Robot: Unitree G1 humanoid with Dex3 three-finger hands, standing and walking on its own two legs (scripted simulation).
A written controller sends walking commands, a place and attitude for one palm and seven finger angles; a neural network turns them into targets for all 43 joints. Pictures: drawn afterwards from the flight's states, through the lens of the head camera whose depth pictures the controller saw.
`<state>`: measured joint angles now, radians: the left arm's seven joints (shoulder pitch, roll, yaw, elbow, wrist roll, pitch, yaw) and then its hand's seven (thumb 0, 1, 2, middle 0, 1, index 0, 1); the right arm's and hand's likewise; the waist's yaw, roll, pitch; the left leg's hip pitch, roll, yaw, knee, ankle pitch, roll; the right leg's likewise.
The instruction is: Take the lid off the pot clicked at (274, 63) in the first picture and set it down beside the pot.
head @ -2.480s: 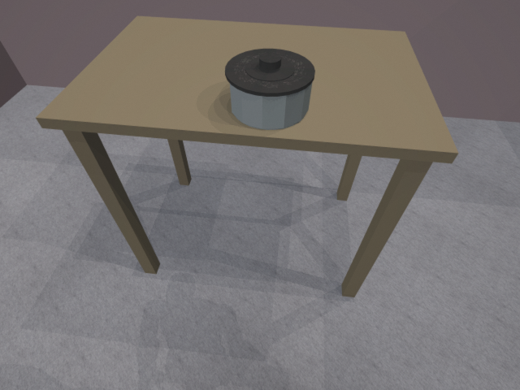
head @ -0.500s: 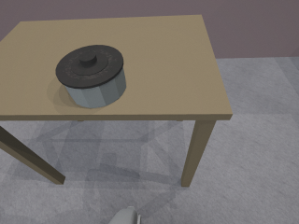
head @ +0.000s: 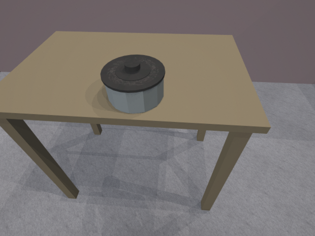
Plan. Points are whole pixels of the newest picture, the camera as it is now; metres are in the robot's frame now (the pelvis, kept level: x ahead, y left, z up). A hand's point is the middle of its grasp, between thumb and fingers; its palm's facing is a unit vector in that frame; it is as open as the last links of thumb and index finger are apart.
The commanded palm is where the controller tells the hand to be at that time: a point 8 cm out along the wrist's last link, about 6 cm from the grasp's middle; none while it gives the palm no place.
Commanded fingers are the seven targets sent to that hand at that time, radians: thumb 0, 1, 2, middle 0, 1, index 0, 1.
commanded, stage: come to a stop and stand still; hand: left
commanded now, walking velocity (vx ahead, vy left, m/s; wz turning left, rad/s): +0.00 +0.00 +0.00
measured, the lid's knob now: (132, 65) +0.54 +0.12 +0.17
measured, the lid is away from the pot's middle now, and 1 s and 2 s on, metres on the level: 0.00 0.00 0.00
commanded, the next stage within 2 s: look again from close up in 0.36 s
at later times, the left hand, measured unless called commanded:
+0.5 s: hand out of the picture +0.03 +0.19 -0.16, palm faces -0.05 -0.97 -0.22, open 7.4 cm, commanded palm none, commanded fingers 0.00 0.90 0.90 -0.20 -0.30 -0.20 -0.30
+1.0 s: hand out of the picture +0.05 +0.15 -0.16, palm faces -0.03 -0.98 -0.22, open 7.4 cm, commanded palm none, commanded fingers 0.00 0.90 0.90 -0.20 -0.30 -0.20 -0.30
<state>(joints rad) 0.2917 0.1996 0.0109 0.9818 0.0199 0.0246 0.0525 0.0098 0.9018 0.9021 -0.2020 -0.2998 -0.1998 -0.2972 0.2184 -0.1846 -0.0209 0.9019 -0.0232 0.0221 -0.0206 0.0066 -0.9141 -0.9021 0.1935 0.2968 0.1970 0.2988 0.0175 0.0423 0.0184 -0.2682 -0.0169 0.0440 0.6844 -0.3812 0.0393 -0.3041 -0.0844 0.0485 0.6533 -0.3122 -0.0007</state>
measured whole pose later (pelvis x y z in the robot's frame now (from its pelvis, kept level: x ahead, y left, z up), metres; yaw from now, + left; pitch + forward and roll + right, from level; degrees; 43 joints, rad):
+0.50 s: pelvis +0.00 +0.00 +0.01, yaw -3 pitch -1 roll +0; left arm 0.29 0.18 0.00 1.00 0.02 0.02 0.04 0.01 0.90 0.90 -0.20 -0.30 -0.20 -0.30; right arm 0.30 -0.17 -0.02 1.01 -0.02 0.01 -0.03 0.01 -0.91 -0.90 0.20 0.30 0.20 0.30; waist -0.01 -0.01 0.05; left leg -0.22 -0.02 0.09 0.57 -0.33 0.04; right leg -0.28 -0.08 0.10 0.55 -0.26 0.07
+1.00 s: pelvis +0.01 -0.03 +0.01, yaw -3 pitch -1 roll +0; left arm 0.26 0.17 0.01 1.02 0.02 0.01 0.04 0.01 0.91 0.90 -0.20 -0.30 -0.20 -0.30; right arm 0.22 -0.17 -0.03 1.03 -0.01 0.00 -0.03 0.01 -0.91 -0.90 0.20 0.30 0.20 0.30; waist 0.00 -0.01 0.04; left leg -0.21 0.03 0.07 0.55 -0.33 -0.01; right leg -0.28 -0.04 0.07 0.55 -0.27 0.05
